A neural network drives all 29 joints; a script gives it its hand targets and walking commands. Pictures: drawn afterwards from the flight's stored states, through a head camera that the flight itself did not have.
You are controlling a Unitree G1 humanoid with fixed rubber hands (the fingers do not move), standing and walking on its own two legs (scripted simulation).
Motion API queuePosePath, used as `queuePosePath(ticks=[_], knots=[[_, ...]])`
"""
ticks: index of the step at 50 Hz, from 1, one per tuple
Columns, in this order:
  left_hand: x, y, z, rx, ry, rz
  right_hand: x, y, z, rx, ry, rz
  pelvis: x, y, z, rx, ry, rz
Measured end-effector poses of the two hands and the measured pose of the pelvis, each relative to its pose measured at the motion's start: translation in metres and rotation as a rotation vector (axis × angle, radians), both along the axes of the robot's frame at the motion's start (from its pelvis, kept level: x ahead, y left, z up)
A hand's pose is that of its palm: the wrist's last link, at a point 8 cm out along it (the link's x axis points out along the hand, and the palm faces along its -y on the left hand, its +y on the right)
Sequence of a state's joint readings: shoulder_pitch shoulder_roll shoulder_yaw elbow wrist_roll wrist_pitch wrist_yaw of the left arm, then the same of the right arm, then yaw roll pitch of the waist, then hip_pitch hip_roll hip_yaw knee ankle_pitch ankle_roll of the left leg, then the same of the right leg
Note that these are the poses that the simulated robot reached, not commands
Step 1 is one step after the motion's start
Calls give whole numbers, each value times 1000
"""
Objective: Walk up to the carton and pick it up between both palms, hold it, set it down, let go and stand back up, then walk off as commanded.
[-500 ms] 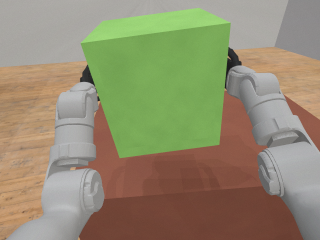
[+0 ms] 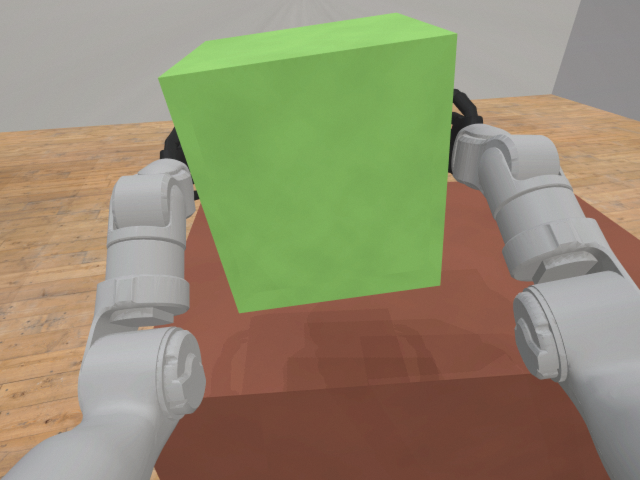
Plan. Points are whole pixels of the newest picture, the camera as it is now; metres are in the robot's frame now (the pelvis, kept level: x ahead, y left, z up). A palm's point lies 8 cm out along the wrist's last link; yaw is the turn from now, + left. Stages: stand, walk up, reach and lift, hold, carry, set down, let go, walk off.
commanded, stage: hold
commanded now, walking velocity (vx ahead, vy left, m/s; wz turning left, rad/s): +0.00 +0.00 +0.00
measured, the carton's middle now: (319, 159) +0.40 +0.01 +0.30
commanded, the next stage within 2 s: none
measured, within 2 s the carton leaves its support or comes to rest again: neither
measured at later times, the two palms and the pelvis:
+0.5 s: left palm (168, 177) +0.37 +0.19 +0.29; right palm (458, 144) +0.37 -0.15 +0.32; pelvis +0.00 +0.01 +0.00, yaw +0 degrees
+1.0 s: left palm (173, 176) +0.37 +0.18 +0.29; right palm (465, 144) +0.37 -0.15 +0.33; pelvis +0.00 +0.00 +0.00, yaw +0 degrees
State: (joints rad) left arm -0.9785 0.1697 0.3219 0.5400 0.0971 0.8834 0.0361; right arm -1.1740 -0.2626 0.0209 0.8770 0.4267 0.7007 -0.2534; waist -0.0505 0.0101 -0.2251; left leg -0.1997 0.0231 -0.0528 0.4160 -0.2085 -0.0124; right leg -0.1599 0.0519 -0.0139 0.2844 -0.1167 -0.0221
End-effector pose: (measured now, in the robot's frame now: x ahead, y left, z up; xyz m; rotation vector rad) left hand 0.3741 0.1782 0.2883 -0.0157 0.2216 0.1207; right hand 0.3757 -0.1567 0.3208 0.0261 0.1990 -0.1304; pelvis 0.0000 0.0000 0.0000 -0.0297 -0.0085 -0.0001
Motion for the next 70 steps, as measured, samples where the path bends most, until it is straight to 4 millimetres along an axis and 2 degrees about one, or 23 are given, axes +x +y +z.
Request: queuePosePath(ticks=[20, 40, 56, 70], knots=[[-2, 9, 0, 5, -12, 10, 1, 9, -2, -8, -8, 15, 4, 6, 0, -3, -4, 0], [-3, 0, 5, 5, -24, -8, -6, 1, 8, -16, -18, -5, 0, 6, 0, -5, -6, -9], [-6, 4, 6, 7, -6, 5, -5, 4, 2, -9, 2, 7, -1, 3, 0, -1, 1, 2], [-3, 2, 3, 2, -6, -2, -3, 2, 6, -18, 2, 2, -2, 0, 0, -1, 10, -1]])
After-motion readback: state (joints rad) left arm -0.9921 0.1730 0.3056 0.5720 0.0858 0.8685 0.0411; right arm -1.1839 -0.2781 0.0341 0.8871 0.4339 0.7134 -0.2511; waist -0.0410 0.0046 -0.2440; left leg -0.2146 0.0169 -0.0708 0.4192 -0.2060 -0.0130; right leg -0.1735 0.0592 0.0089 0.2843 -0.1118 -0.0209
